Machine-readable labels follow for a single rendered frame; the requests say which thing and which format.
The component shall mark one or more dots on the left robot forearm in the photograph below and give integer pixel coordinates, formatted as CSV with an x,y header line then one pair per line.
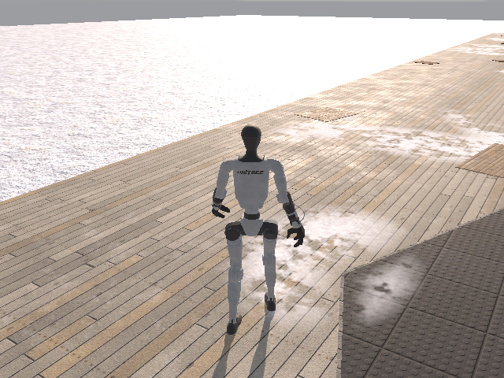
x,y
216,201

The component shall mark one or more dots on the robot right thigh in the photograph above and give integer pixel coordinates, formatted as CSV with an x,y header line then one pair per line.
x,y
269,232

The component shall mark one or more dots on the robot left upper arm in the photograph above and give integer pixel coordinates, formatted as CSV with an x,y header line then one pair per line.
x,y
223,176

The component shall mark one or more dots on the right robot forearm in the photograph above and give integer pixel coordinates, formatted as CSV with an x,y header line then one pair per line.
x,y
292,215

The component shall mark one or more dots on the robot right upper arm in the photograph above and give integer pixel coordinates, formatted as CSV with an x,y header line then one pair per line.
x,y
280,180

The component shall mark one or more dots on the left robot foot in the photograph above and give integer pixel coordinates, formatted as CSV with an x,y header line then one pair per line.
x,y
231,328

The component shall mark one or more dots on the right robot hand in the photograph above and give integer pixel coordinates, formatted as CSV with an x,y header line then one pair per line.
x,y
300,234

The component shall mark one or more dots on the left robot hand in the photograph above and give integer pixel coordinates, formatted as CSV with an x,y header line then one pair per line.
x,y
223,208

